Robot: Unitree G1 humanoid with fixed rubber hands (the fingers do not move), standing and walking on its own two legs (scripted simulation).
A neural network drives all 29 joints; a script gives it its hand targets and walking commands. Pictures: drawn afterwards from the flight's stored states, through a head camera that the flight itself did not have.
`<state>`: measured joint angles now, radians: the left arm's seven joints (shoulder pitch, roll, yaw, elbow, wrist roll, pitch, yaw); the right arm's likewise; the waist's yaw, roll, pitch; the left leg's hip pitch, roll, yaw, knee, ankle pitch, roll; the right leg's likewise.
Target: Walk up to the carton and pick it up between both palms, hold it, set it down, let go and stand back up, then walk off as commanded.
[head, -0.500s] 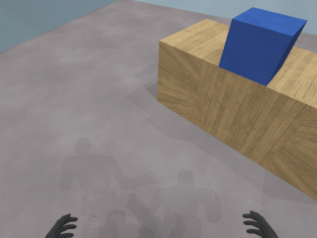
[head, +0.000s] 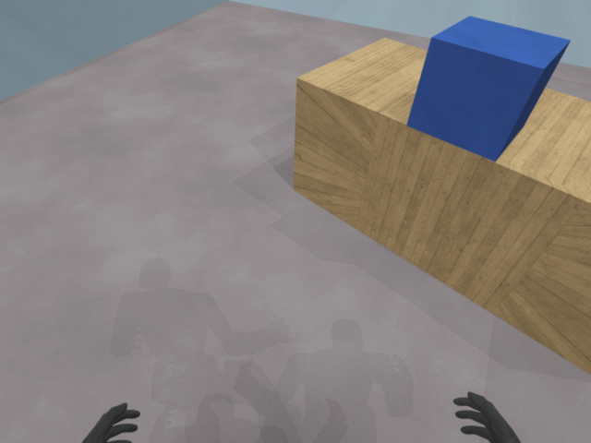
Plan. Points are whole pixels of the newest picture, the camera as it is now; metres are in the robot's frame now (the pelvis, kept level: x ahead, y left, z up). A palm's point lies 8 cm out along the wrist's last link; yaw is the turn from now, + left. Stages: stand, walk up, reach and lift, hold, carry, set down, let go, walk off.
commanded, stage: stand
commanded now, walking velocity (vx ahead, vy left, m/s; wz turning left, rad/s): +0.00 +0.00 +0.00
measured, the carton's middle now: (482, 86) +1.13 -0.59 -0.02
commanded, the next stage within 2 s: walk up in 1.84 s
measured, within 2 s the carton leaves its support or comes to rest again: neither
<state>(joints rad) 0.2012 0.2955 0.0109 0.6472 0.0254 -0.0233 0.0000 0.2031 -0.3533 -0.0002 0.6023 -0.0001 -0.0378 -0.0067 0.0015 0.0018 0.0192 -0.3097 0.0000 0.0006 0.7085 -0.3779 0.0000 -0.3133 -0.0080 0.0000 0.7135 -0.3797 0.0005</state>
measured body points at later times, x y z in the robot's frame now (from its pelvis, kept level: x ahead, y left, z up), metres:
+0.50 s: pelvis -0.02 +0.00 +0.00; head -0.02 +0.00 +0.45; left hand +0.13 +0.27 -0.09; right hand +0.15 -0.28 -0.07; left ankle +0.00 +0.12 -0.72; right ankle +0.00 -0.12 -0.72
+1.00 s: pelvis -0.04 +0.00 +0.00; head -0.06 +0.00 +0.45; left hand +0.11 +0.27 -0.09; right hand +0.13 -0.29 -0.07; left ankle +0.00 +0.12 -0.72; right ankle +0.00 -0.12 -0.72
